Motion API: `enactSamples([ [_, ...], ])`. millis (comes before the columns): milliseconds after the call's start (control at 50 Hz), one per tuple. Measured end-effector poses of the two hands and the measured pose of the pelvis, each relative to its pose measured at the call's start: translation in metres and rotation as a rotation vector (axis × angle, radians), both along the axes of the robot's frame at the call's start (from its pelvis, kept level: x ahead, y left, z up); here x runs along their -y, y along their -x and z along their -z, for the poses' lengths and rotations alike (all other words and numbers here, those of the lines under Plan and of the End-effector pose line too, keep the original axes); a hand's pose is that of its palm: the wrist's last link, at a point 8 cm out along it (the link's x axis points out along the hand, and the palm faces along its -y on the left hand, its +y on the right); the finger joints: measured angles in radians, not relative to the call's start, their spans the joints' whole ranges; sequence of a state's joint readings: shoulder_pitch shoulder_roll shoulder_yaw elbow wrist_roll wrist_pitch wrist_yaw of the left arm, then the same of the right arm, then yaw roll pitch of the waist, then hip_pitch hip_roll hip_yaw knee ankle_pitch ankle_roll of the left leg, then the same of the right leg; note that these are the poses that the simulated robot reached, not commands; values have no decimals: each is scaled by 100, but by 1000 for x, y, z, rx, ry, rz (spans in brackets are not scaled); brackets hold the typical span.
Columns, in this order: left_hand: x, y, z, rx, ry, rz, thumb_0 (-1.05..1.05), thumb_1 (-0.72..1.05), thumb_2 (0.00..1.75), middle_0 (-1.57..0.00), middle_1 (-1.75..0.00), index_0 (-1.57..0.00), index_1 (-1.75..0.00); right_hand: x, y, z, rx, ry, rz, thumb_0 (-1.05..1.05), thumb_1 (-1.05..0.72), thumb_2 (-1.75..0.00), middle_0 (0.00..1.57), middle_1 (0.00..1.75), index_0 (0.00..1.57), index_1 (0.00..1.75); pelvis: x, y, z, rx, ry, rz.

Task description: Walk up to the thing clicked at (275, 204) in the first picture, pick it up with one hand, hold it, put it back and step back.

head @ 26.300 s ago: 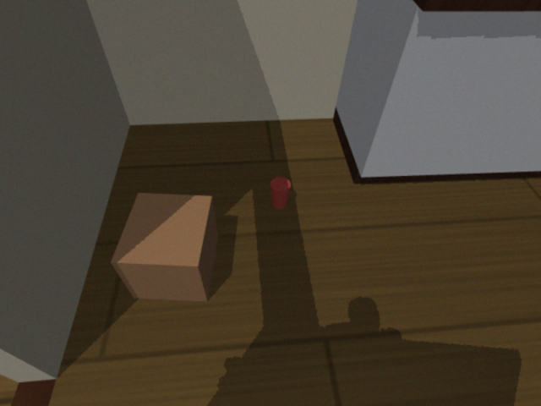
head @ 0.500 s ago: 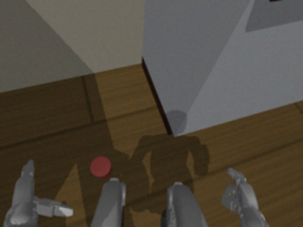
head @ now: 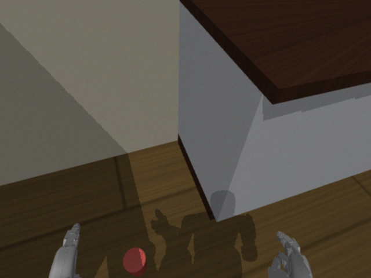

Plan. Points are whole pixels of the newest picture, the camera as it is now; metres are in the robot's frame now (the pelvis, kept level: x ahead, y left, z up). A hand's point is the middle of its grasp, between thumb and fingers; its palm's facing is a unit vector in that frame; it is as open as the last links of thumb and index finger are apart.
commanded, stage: home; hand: left
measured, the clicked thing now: (136, 263) +0.31 +0.19 -0.64
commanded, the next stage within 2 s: stand in 1.64 s
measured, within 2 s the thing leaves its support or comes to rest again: neither
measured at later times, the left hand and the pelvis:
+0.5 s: hand (102, 275) +0.16 +0.17 -0.05, palm faces +0.10 -0.96 -0.28, open 17.5 cm; pelvis -0.01 -0.01 +0.01, yaw +0 degrees
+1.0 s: hand out of the picture +0.15 +0.17 -0.05, palm faces +0.09 -0.96 -0.28, open 17.6 cm; pelvis -0.01 -0.01 +0.01, yaw +0 degrees
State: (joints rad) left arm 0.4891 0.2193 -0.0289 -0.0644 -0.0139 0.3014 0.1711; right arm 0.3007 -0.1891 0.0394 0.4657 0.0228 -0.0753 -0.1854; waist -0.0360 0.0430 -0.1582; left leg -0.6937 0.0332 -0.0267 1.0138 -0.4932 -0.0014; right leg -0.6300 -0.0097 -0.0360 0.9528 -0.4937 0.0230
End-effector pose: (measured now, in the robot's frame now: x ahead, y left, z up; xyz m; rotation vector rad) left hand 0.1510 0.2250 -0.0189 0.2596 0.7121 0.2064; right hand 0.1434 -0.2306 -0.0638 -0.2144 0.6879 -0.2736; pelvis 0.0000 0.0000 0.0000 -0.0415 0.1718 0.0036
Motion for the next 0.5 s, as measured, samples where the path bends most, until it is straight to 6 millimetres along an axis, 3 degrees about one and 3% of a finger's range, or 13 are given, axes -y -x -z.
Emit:
enactSamples([
  [160, 1, 16, 9, -58, 10, -21, -1, -53, 6, -6, -5, -6, -5, 6, -5, -5, 2, 20, -41, 1, -90, -90, 20, 30, 20, 30, 6, 4, -3, 14, -6, -7],
  [500, 13, 11, 4, -25, 28, -10, -1, -56, 4, -6, -5, -6, -5, 21, 1, -9, 8, 26, -31, 1, -90, -90, 20, 30, 20, 30, 14, 7, -8, 39, -13, -7],
])
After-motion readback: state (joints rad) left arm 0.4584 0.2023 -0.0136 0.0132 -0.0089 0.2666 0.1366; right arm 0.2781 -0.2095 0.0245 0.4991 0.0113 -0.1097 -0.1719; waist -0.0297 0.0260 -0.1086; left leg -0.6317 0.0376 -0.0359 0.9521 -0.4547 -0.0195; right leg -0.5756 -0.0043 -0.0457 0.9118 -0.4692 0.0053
